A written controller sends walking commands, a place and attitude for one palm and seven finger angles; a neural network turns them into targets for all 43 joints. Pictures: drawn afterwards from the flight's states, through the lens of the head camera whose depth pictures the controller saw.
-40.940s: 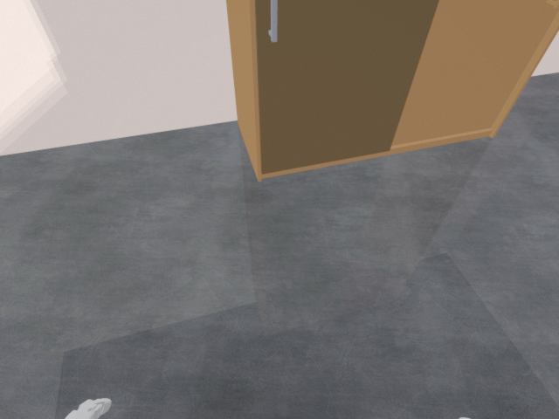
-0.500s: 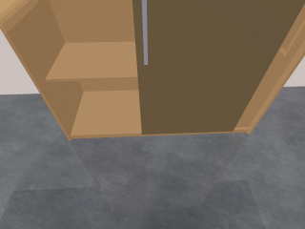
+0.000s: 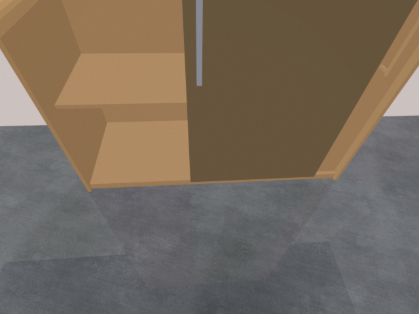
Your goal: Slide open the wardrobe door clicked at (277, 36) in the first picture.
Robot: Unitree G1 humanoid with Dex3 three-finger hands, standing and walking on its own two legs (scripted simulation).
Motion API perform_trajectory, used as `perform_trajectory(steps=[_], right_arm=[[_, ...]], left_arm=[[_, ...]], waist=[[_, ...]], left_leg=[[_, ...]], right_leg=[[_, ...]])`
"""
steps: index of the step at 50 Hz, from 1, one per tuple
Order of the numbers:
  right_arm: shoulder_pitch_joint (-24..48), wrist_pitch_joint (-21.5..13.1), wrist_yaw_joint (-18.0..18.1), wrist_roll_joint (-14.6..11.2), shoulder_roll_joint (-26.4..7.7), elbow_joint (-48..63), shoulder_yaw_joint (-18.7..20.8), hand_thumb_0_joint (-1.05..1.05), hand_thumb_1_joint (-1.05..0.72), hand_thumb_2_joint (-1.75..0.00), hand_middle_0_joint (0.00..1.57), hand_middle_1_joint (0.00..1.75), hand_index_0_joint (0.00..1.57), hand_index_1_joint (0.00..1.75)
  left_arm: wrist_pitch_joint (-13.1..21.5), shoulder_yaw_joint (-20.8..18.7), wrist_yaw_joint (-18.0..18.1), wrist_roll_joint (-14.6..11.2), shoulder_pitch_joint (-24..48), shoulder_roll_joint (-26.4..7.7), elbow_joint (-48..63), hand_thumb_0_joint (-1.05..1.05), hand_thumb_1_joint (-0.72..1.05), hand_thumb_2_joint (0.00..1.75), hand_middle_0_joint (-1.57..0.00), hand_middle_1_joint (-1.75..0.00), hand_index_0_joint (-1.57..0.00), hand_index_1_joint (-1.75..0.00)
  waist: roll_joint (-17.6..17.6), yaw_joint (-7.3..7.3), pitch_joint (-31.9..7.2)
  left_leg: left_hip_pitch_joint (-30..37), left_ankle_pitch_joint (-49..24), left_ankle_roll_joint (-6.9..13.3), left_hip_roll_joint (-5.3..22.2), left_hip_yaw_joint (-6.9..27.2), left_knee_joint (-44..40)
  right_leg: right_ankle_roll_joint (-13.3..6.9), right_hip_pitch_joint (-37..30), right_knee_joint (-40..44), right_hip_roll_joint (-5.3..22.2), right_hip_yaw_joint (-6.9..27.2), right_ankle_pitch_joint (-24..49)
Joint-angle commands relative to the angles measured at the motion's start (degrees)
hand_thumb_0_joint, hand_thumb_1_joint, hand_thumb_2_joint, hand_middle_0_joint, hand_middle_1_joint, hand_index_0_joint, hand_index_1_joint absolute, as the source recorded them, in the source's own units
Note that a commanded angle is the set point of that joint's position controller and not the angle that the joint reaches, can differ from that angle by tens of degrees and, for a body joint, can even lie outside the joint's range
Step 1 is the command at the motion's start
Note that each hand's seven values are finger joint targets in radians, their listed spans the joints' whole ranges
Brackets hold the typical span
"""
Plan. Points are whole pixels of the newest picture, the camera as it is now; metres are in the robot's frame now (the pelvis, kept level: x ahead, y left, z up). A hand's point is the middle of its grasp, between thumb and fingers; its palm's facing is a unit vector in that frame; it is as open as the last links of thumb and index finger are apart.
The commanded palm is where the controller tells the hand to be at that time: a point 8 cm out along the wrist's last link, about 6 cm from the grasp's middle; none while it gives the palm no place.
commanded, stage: look to check the result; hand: left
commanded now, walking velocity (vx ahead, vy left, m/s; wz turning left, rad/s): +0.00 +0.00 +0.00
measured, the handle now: (198, 36) +0.86 +0.08 +0.12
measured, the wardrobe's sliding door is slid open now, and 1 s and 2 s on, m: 0.56 0.56 0.56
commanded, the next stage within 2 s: stand and wait in 0.48 s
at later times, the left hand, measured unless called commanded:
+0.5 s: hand out of the picture +0.01 +0.18 -0.18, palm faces -0.01 -0.98 -0.19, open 7.4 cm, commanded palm none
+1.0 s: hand out of the picture +0.03 +0.19 -0.18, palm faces -0.02 -0.98 -0.22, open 7.4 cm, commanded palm none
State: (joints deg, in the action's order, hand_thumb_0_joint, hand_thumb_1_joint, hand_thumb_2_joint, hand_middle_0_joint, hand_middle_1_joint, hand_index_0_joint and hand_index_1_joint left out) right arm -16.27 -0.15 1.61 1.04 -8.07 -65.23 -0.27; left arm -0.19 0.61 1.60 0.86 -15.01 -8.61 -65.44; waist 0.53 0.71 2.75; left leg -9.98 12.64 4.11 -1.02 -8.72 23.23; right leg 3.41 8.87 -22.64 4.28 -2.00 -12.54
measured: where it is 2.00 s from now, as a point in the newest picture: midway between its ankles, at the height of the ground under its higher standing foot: outside the picture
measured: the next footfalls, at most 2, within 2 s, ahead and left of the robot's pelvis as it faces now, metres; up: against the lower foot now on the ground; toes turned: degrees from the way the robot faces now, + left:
none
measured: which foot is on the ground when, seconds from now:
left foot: down 0.00-1.00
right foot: down 0.00-1.00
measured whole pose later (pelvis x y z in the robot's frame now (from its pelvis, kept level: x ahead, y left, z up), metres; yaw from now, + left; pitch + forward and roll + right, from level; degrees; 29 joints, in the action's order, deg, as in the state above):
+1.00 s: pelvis +0.01 +0.00 +0.00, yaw +1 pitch -1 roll +0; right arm -11.1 -0.5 1.1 0.9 -12.3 -65.3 0.0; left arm 0.3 0.5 0.9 0.9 -11.2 -12.4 -65.3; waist 0.7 0.6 3.5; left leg -8.5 11.8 4.0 -1.4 -8.1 20.8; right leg 3.4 7.1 -20.2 4.4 -2.7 -11.9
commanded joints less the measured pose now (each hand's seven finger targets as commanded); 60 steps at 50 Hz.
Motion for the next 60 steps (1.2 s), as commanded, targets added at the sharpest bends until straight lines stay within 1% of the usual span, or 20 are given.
perform_trajectory(steps=[1, 5, 8, 11, 14, 16, 24, 27, 28, 32, 33, 37, 38, 42, 43, 45, 48, 54, 56, 60], right_arm=[[-3.6, -0.8, 0.3, 0.0, -6.8, 1.6, 1.4, 0.0, -0.9, -0.9, 0.2, 0.3, 0.2, 0.3], [-3.2, -1.0, 0.3, -0.1, -7.0, 1.8, 1.4, 0.0, -0.9, -0.9, 0.2, 0.3, 0.2, 0.3], [-2.8, -0.7, 0.3, -0.3, -7.6, 2.0, 1.6, 0.0, -0.9, -0.9, 0.2, 0.3, 0.2, 0.3], [-2.3, -0.7, 0.3, -0.1, -7.7, 1.9, 1.6, 0.0, -0.9, -0.9, 0.2, 0.3, 0.2, 0.3], [-1.8, -0.9, 0.2, -0.1, -8.2, 2.2, 1.7, 0.0, -0.9, -0.9, 0.2, 0.3, 0.2, 0.3], [-1.5, -0.9, 0.3, -0.1, -8.5, 2.1, 1.8, 0.0, -0.9, -0.9, 0.2, 0.3, 0.2, 0.3], [-0.2, -1.0, 0.1, -0.2, -9.3, 2.1, 1.7, 0.0, -0.9, -0.9, 0.2, 0.3, 0.2, 0.3], [0.3, -1.2, 0.1, -0.1, -9.9, 2.1, 1.7, 0.0, -0.9, -0.9, 0.2, 0.3, 0.2, 0.3], [0.5, -1.1, 0.1, -0.2, -10.3, 2.3, 1.8, 0.0, -0.9, -0.9, 0.2, 0.3, 0.2, 0.3], [1.4, -1.0, 0.0, -0.1, -10.4, 2.0, 1.7, 0.0, -0.9, -0.9, 0.2, 0.3, 0.2, 0.3], [1.1, -1.0, 0.0, -0.2, -10.9, 2.2, 1.8, 0.0, -0.9, -0.9, 0.2, 0.3, 0.2, 0.3], [2.0, -1.2, -0.1, -0.2, -11.4, 2.0, 1.8, 0.0, -0.9, -0.9, 0.2, 0.3, 0.2, 0.3], [2.0, -1.1, -0.1, -0.3, -11.6, 2.2, 1.8, 0.0, -0.9, -0.9, 0.2, 0.3, 0.2, 0.3], [2.9, -1.1, -0.1, -0.2, -11.9, 1.9, 1.8, 0.0, -0.9, -0.9, 0.2, 0.3, 0.2, 0.3], [2.9, -1.1, -0.2, -0.3, -12.3, 2.1, 1.8, 0.0, -0.9, -0.9, 0.2, 0.3, 0.2, 0.3], [3.0, -1.2, -0.1, -0.2, -12.4, 2.1, 1.9, 0.0, -0.9, -0.9, 0.2, 0.3, 0.2, 0.3], [3.7, -1.3, -0.2, -0.3, -13.1, 2.2, 2.0, 0.0, -0.9, -0.9, 0.2, 0.3, 0.2, 0.3], [5.0, -1.3, -0.2, -0.3, -13.9, 1.9, 2.0, 0.0, -0.9, -0.9, 0.2, 0.3, 0.2, 0.3], [5.6, -1.3, -0.2, -0.2, -14.4, 2.0, 2.0, 0.0, -0.9, -0.9, 0.2, 0.3, 0.2, 0.3], [6.4, -1.4, -0.3, -0.2, -15.3, 2.2, 2.0, 0.0, -0.9, -0.9, 0.2, 0.3, 0.2, 0.3]], left_arm=[[0.6, -1.3, 0.5, 0.2, -3.4, -5.4, 1.1, 0.0, 0.9, 0.9, -0.2, -0.3, -0.2, -0.3], [0.7, -1.4, 0.4, 0.2, -3.6, -5.7, 1.1, 0.0, 0.9, 0.9, -0.2, -0.3, -0.2, -0.3], [0.7, -1.3, 0.5, 0.3, -3.6, -5.8, 1.0, 0.0, 0.9, 0.9, -0.2, -0.3, -0.2, -0.3], [0.6, -1.3, 0.4, 0.3, -3.1, -6.1, 1.1, 0.0, 0.9, 0.9, -0.2, -0.3, -0.2, -0.3], [0.7, -1.4, 0.4, 0.3, -3.0, -6.3, 1.2, 0.0, 0.9, 0.9, -0.2, -0.3, -0.2, -0.3], [0.7, -1.5, 0.4, 0.3, -2.5, -6.6, 1.3, 0.0, 0.9, 0.9, -0.2, -0.3, -0.2, -0.3], [0.9, -1.5, 0.2, 0.3, -1.4, -7.7, 1.5, 0.0, 0.9, 0.9, -0.2, -0.3, -0.2, -0.3], [0.9, -1.6, 0.2, 0.2, -0.8, -8.3, 1.5, 0.0, 0.9, 0.9, -0.2, -0.3, -0.2, -0.3], [1.0, -1.6, 0.2, 0.3, -0.8, -8.6, 1.6, 0.0, 0.9, 0.9, -0.2, -0.3, -0.2, -0.3], [0.9, -1.5, 0.1, 0.2, 0.1, -8.9, 1.6, 0.0, 0.9, 0.9, -0.2, -0.3, -0.2, -0.3], [1.0, -1.6, 0.0, 0.3, 0.0, -9.2, 1.8, 0.0, 0.9, 0.9, -0.2, -0.3, -0.2, -0.3], [1.1, -1.7, -0.1, 0.2, 0.9, -9.8, 1.7, 0.0, 0.9, 0.9, -0.2, -0.3, -0.2, -0.3], [1.2, -1.7, -0.1, 0.2, 0.8, -10.1, 2.0, 0.0, 0.9, 0.9, -0.2, -0.3, -0.2, -0.3], [1.1, -1.6, -0.1, 0.1, 1.4, -10.3, 1.8, 0.0, 0.9, 0.9, -0.2, -0.3, -0.2, -0.3], [1.3, -1.7, -0.2, 0.2, 1.4, -10.9, 1.9, 0.0, 0.9, 0.9, -0.2, -0.3, -0.2, -0.3], [1.4, -1.7, -0.2, 0.1, 1.8, -10.8, 1.8, 0.0, 0.9, 0.9, -0.2, -0.3, -0.2, -0.3], [1.5, -1.8, -0.2, 0.2, 2.1, -11.5, 2.0, 0.0, 0.9, 0.9, -0.2, -0.3, -0.2, -0.3], [1.6, -1.8, -0.3, 0.1, 3.2, -12.5, 1.8, 0.0, 0.9, 0.9, -0.2, -0.3, -0.2, -0.3], [1.6, -1.8, -0.3, 0.1, 3.6, -12.8, 1.8, 0.0, 0.9, 0.9, -0.2, -0.3, -0.2, -0.3], [1.7, -1.8, -0.4, 0.1, 4.3, -13.6, 1.9, 0.0, 0.9, 0.9, -0.2, -0.3, -0.2, -0.3]], waist=[[-1.1, -0.01, 1.0], [-1.1, -0.13, 0.3], [-0.3, -0.03, 1.3], [-1.1, 0.07, 1.5], [-0.5, -0.01, 0.3], [-1.0, 0.04, 0.6], [0.3, -0.03, 0.2], [-0.9, -0.11, -0.3], [0.0, -0.22, -0.4], [-0.2, -0.12, 1.2], [0.4, -0.17, 0.5], [-0.4, -0.11, -0.5], [0.0, -0.21, -0.4], [-1.1, -0.17, -0.1], [0.2, -0.23, -0.6], [0.5, -0.1, -1.6], [-0.3, -0.18, -2.1], [-0.2, -0.12, -1.6], [-1.0, -0.15, -1.2], [0.0, -0.12, -1.9]], left_leg=[[-0.2, -4.8, -1.6, 8.5, 8.7, -6.9], [0.3, -6.5, -1.4, 8.4, 8.6, -6.4], [0.2, -4.7, -1.3, 8.5, 8.7, -6.6], [-0.2, -3.6, -1.5, 8.5, 8.9, -7.2], [0.9, -4.9, -1.4, 8.6, 8.9, -6.9], [0.8, -5.6, -1.4, 8.7, 9.1, -7.2], [1.4, -7.7, -1.5, 8.6, 8.8, -6.8], [1.7, -8.1, -1.5, 8.6, 9.1, -7.1], [1.9, -9.1, -1.4, 8.6, 9.1, -6.7], [1.2, -5.9, -1.6, 8.5, 9.3, -7.9], [1.3, -6.6, -1.6, 8.5, 9.3, -7.5], [2.1, -7.7, -1.7, 8.6, 9.4, -7.7], [1.9, -7.8, -1.6, 8.6, 9.3, -7.4], [2.1, -7.2, -1.8, 8.6, 9.4, -7.9], [2.1, -7.8, -1.7, 8.6, 9.3, -7.4], [3.0, -9.3, -1.7, 8.7, 9.4, -7.2], [3.6, -10.6, -1.7, 8.7, 9.3, -6.9], [3.7, -11.3, -1.9, 9.0, 9.3, -7.4], [3.7, -10.8, -1.9, 9.0, 9.4, -7.8], [4.1, -10.8, -1.9, 9.1, 9.7, -7.9]], right_leg=[[-2.5, 2.5, 2.3, 2.2, 2.0, 3.7], [-2.4, 1.9, 2.2, 2.4, 2.0, 4.6], [-2.4, 2.8, 2.6, 2.3, 2.0, 3.5], [-2.4, 2.8, 2.4, 2.3, 2.1, 3.4], [-2.4, 2.7, 2.3, 2.4, 2.1, 3.8], [-2.4, 2.5, 2.3, 2.4, 2.2, 4.2], [-2.4, 1.8, 3.0, 2.9, 2.3, 5.0], [-2.6, 1.3, 3.0, 2.9, 2.3, 5.2], [-2.5, 1.3, 3.2, 3.0, 2.2, 5.6], [-2.6, 1.7, 3.8, 3.1, 2.2, 4.2], [-2.6, 1.1, 4.1, 3.0, 2.3, 4.4], [-2.7, 0.6, 4.1, 3.3, 2.3, 5.0], [-2.6, 0.4, 4.3, 3.2, 2.3, 4.9], [-2.7, 0.7, 4.6, 3.4, 2.3, 4.7], [-2.8, 0.3, 4.8, 3.4, 2.4, 5.2], [-2.8, -0.1, 4.8, 3.6, 2.4, 6.1], [-2.9, -0.3, 5.0, 3.6, 2.4, 6.7], [-3.0, -0.5, 5.4, 3.9, 2.4, 7.2], [-3.1, -0.3, 5.6, 3.8, 2.6, 6.8], [-3.2, -0.8, 6.1, 4.0, 2.6, 7.0]])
